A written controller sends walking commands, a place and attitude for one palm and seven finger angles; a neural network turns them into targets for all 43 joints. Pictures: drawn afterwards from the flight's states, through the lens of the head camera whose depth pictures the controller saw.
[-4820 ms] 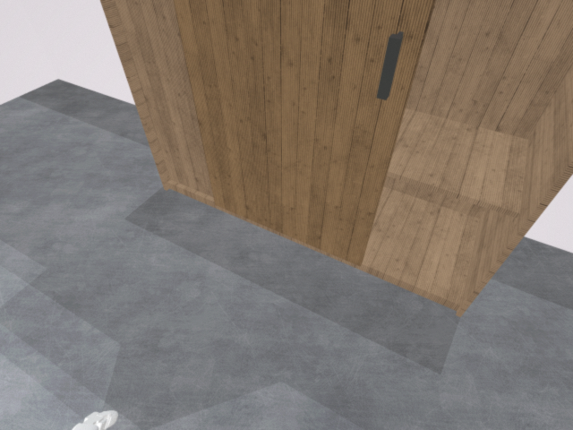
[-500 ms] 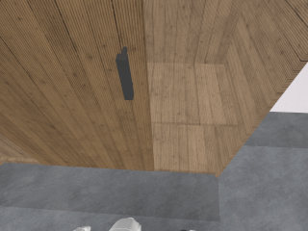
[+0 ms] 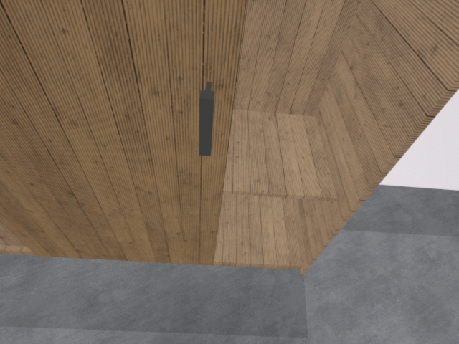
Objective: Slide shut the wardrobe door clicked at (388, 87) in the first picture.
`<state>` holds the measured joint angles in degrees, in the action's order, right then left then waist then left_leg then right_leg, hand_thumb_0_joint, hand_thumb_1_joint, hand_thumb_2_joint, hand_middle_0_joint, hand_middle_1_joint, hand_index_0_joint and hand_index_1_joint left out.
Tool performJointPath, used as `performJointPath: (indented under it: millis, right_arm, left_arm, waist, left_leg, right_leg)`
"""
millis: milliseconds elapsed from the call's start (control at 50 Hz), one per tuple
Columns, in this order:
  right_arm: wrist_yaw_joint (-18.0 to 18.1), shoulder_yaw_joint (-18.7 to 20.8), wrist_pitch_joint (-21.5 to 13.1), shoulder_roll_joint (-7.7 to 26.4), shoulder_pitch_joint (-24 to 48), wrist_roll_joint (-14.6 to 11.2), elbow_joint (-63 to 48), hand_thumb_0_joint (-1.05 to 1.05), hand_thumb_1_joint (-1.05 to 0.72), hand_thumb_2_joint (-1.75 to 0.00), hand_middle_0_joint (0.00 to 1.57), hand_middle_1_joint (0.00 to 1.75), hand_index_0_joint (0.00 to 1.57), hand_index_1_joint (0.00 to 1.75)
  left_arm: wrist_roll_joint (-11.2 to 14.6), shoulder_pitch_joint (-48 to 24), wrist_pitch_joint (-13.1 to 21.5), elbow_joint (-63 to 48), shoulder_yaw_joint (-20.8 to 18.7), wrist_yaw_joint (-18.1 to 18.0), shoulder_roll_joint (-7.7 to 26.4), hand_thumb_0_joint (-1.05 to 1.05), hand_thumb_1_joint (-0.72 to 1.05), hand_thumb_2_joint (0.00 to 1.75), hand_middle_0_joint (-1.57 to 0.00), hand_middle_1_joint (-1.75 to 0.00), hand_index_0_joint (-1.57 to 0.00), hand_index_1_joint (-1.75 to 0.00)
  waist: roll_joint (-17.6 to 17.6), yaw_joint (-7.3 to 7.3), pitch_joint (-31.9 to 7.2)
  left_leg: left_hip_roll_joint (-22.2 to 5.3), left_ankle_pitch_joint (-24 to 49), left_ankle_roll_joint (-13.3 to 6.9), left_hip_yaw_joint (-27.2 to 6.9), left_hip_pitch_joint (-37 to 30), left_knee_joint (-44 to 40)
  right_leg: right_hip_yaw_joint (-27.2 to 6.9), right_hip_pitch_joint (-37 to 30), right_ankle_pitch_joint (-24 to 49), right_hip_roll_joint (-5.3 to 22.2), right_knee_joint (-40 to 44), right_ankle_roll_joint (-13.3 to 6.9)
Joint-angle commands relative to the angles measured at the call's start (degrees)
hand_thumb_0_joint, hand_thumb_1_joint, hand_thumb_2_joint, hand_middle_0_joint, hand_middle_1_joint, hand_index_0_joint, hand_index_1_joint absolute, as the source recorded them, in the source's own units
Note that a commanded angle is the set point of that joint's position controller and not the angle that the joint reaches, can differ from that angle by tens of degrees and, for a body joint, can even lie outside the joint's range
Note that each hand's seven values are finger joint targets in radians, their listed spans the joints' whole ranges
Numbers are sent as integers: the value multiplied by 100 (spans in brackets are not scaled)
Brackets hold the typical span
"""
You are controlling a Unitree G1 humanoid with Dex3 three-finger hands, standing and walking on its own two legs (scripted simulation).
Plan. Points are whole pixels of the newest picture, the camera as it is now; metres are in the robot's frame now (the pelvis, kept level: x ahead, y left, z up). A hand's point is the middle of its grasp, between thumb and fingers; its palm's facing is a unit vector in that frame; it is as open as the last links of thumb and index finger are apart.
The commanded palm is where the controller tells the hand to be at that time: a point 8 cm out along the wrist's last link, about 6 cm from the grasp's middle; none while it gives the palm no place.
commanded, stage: come to a stop and stand still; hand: left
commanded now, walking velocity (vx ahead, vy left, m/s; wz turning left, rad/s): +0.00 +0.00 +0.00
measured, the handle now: (206, 119) +0.51 +0.09 +0.11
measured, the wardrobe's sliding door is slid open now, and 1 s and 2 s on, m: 0.40 0.40 0.40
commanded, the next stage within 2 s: look again from close up in 0.64 s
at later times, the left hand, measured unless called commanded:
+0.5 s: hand out of the picture -0.01 +0.08 -0.18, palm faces +0.11 -0.97 -0.22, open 7.2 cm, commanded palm none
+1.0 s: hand out of the picture -0.03 +0.13 -0.19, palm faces +0.08 -0.98 -0.18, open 7.4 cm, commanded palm none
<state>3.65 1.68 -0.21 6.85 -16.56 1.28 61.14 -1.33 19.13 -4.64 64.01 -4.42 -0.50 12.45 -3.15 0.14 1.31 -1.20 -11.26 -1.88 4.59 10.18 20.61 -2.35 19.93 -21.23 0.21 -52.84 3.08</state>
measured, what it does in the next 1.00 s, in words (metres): steps on the spot: right foot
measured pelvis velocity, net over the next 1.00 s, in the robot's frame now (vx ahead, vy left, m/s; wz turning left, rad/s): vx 0.00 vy -0.03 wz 0.02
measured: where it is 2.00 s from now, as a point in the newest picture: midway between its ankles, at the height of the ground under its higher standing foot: outside the picture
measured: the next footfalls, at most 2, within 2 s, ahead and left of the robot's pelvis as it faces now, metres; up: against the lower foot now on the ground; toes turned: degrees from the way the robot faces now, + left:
right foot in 0.16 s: +0.00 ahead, -0.15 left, +0.00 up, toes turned -1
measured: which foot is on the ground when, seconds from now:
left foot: down 0.00-1.00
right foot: up 0.00-0.14, down 0.16-1.00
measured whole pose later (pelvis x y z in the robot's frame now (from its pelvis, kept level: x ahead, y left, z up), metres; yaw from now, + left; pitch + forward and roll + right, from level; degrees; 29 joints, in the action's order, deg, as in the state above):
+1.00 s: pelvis +0.00 -0.03 -0.02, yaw +1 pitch +0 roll -1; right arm 2.5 0.9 -1.8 9.5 -14.2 0.8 59.3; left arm -1.1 19.6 1.2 63.3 -0.1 -2.9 7.2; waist 0.4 -1.2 0.2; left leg 0.0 -18.8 -2.1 2.6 13.6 32.8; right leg 2.8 10.1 -19.1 -0.2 -29.6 -0.1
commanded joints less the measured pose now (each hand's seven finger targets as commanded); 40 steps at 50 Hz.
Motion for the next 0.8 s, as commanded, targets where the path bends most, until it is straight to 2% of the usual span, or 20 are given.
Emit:
performJointPath:
  millis: [0, 40, 80, 100, 120, 140, 160, 200, 240, 280, 320, 340, 380, 460, 580, 700, 720, 740, 760, 780]
  right_arm:
    - [29, 235, 18, 1105, -505, 29, 24, 0, -90, -90, 20, 30, 20, 30]
    - [-19, 237, 30, 1090, -455, 29, 83, 0, -90, -90, 20, 30, 20, 30]
    - [-52, 226, 22, 1053, -428, -9, 152, 0, -90, -90, 20, 30, 20, 30]
    - [-73, 213, 16, 937, -438, -42, 183, 0, -90, -90, 20, 30, 20, 30]
    - [-104, 166, 5, 699, -559, -86, 214, 0, -90, -90, 20, 30, 20, 30]
    - [-129, 70, 12, 401, -518, -120, 189, 0, -90, -90, 20, 30, 20, 30]
    - [-171, 6, 47, 284, -456, -83, 171, 0, -90, -90, 20, 30, 20, 30]
    - [-167, -11, 89, 313, -415, -1, 257, 0, -90, -90, 20, 30, 20, 30]
    - [-141, -42, 69, 294, -696, -14, 415, 0, -90, -90, 20, 30, 20, 30]
    - [-132, -69, 53, 281, -768, -33, 528, 0, -90, -90, 20, 30, 20, 30]
    - [-116, -68, 84, 324, -784, -25, 536, 0, -90, -90, 20, 30, 20, 30]
    - [-119, -65, 104, 319, -745, -25, 546, 0, -90, -90, 20, 30, 20, 30]
    - [-115, -69, 121, 288, -721, -24, 526, 0, -90, -90, 20, 30, 20, 30]
    - [-83, -60, 132, 310, -700, -41, 488, 0, -90, -90, 20, 30, 20, 30]
    - [-38, -68, 67, 338, -577, -70, 428, 0, -90, -90, 20, 30, 20, 30]
    - [-16, -86, 43, 360, -452, -81, 410, 0, -90, -90, 20, 30, 20, 30]
    - [-120, -61, -111, 493, 496, -94, -101, 0, -90, -90, 20, 30, 20, 30]
    - [-138, -26, -18, 362, -22, -76, -337, 0, -90, -90, 20, 30, 20, 30]
    - [-159, -34, 27, 329, -73, -76, -323, 0, -90, -90, 20, 30, 20, 30]
    - [-176, -61, -19, 221, -70, -122, -320, 0, -90, -90, 20, 30, 20, 30]
  left_arm:
    - [28, -242, 164, -405, 122, 1, -31, 0, 90, 90, -20, -30, -20, -30]
    - [52, -108, 221, -311, 155, -30, -108, 0, 90, 90, -20, -30, -20, -30]
    - [56, 180, 292, -155, 173, -57, -113, 0, 90, 90, -20, -30, -20, -30]
    - [44, 332, 349, -81, 176, -85, -72, 0, 90, 90, -20, -30, -20, -30]
    - [28, 314, 416, -64, 170, -127, 109, 0, 90, 90, -20, -30, -20, -30]
    - [40, 211, 486, -38, 185, -159, 328, 0, 90, 90, -20, -30, -20, -30]
    - [59, -41, 498, -98, 199, -165, 432, 0, 90, 90, -20, -30, -20, -30]
    - [71, -144, 556, -82, 208, -172, 252, 0, 90, 90, -20, -30, -20, -30]
    - [110, -167, 572, -19, 273, -184, 48, 0, 90, 90, -20, -30, -20, -30]
    - [135, -67, 575, -14, 291, -197, 2, 0, 90, 90, -20, -30, -20, -30]
    - [132, -27, 562, -43, 279, -210, -9, 0, 90, 90, -20, -30, -20, -30]
    - [125, -32, 544, -33, 262, -209, 30, 0, 90, 90, -20, -30, -20, -30]
    - [122, 27, 534, -31, 246, -212, 53, 0, 90, 90, -20, -30, -20, -30]
    - [114, 141, 545, -16, 221, -230, 58, 0, 90, 90, -20, -30, -20, -30]
    - [120, 328, 582, 77, 232, -240, -13, 0, 90, 90, -20, -30, -20, -30]
    - [111, 479, 585, 198, 254, -232, -92, 0, 90, 90, -20, -30, -20, -30]
    - [13, 1183, 833, 293, 233, -458, 167, 0, 90, 90, -20, -30, -20, -30]
    - [-43, 1134, 898, 56, 254, -449, 227, 0, 90, 90, -20, -30, -20, -30]
    - [-10, 907, 890, -28, 222, -419, 303, 0, 90, 90, -20, -30, -20, -30]
    - [-37, 776, 862, -20, 269, -382, 212, 0, 90, 90, -20, -30, -20, -30]
  waist:
    - [1351, 259, -14]
    - [1421, 187, 16]
    - [1185, 9, -134]
    - [902, -70, -192]
    - [374, -24, -219]
    - [-413, 29, -133]
    - [-577, 85, 126]
    - [-1008, 41, 508]
    - [-573, 136, 547]
    - [-225, 97, 596]
    - [-223, 69, 748]
    - [-63, 52, 853]
    - [114, 38, 855]
    - [-25, 19, 612]
    - [131, 13, 185]
    - [329, 8, 263]
    - [-833, -458, 555]
    - [-320, 63, 202]
    - [-9, 71, 6]
    - [193, 88, -139]
  left_leg:
    - [-1468, 1340, -643, -1323, -542, -554]
    - [-1413, 1014, -617, -1370, -245, -547]
    - [-1223, 700, -448, -1276, 80, -303]
    - [-1016, 477, -256, -1048, 277, -75]
    - [-724, 77, 1, -765, 684, 263]
    - [-334, -656, 235, -342, 882, 504]
    - [-226, -967, 280, -264, 736, 591]
    - [-304, -635, 267, -297, 556, 694]
    - [-364, 39, 268, -390, 320, 389]
    - [-401, 463, 272, -411, 213, 233]
    - [-428, 309, 290, -406, 202, 237]
    - [-423, 251, 308, -373, 185, 260]
    - [-401, 263, 309, -345, 189, 301]
    - [-372, 154, 309, -281, 213, 386]
    - [-402, 565, 303, -305, 27, 320]
    - [-463, 849, 301, -337, -187, 258]
    - [-253, -531, 425, 67, 1032, 2118]
    - [-85, -878, 193, -539, 1168, 2577]
    - [-152, -743, 51, -467, 1026, 2546]
    - [-227, -855, 74, -377, 1001, 2269]
  right_leg:
    - [281, 147, -461, 131, 1116, -112]
    - [384, -251, -306, 82, 1690, -191]
    - [493, -944, 586, 63, 2703, -230]
    - [455, -1346, 1140, 138, 3340, -223]
    - [-17, -1782, 1304, 549, 3618, -319]
    - [-697, -1609, 1213, 1210, 3812, -557]
    - [-747, -1012, 776, 1473, 4054, -744]
    - [-630, -584, 900, 1183, 4100, -844]
    - [-334, -693, 1499, 983, 3797, -797]
    - [-137, -737, 1628, 784, 3690, -640]
    - [-189, -599, 1146, 727, 3890, -541]
    - [-193, -502, 884, 743, 3977, -518]
    - [-228, -541, 867, 724, 4024, -455]
    - [-215, -899, 1545, 736, 3997, -289]
    - [-46, -1342, 2958, 696, 3619, -253]
    - [42, -1200, 2903, 623, 3555, -335]
    - [-859, -1282, 7194, 1199, 3400, 401]
    - [-580, -1537, 7905, 1383, 2994, 291]
    - [-350, -1519, 7532, 1434, 2982, 123]
    - [-104, -1607, 6308, 1196, 2864, -481]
